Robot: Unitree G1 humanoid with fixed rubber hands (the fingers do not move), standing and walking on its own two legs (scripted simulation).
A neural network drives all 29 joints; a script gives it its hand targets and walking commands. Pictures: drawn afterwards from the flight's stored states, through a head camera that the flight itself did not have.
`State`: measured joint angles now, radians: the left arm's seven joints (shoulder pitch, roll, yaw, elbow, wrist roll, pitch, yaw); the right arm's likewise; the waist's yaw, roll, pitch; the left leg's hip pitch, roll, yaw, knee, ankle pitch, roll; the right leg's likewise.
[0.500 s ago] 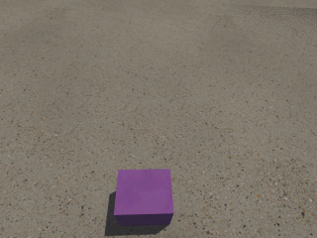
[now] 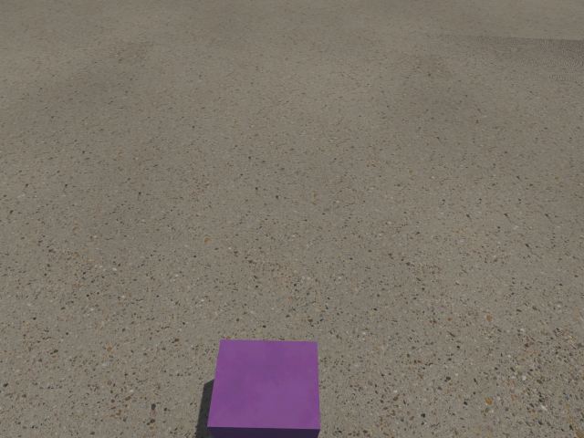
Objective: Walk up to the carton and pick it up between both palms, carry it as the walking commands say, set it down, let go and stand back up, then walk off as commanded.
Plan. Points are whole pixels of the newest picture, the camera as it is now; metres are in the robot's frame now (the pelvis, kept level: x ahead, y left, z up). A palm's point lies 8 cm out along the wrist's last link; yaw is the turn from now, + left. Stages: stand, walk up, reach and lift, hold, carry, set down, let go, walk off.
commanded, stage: walk up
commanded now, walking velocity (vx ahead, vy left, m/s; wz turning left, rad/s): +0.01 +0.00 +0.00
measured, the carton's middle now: (268, 395) +0.37 +0.05 -0.65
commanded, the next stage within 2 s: none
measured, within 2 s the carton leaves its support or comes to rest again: neither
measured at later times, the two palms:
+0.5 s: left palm out of the picture +0.00 +0.21 -0.15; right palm out of the picture +0.01 -0.21 -0.16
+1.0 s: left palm out of the picture +0.02 +0.25 -0.16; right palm out of the picture +0.02 -0.23 -0.16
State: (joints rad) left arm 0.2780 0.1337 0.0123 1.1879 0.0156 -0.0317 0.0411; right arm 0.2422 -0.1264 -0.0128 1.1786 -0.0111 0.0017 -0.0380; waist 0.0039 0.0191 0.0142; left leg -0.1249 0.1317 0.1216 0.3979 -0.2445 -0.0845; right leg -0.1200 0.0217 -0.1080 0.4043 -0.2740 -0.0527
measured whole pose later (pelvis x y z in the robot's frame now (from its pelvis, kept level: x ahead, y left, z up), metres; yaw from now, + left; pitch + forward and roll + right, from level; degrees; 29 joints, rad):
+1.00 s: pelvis +0.02 +0.01 -0.02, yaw -1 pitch +0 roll +0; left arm 0.30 0.18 0.04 1.04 0.01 -0.01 0.07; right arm 0.25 -0.18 -0.02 1.12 -0.01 0.06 -0.06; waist 0.02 0.01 0.05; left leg -0.29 0.10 0.06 0.79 -0.55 -0.05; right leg -0.21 0.01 -0.10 0.61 -0.41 -0.05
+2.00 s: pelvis -0.04 +0.07 +0.00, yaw -1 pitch -4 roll +0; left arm 0.26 0.15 0.00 1.19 0.02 0.00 0.03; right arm 0.29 -0.11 0.01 1.15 -0.01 -0.02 -0.03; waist 0.02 -0.03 0.05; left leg -0.03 -0.03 0.08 0.36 -0.27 0.05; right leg -0.11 -0.07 -0.04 0.37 -0.19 0.05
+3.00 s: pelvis -0.01 +0.06 +0.00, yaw -1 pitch -2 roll +0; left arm 0.26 0.14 0.00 1.19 0.02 -0.01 0.05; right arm 0.32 -0.13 -0.01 1.18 -0.01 -0.03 -0.05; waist 0.00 -0.01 0.04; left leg 0.01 -0.01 0.09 0.35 -0.32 0.04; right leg -0.10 -0.06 -0.04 0.40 -0.26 0.04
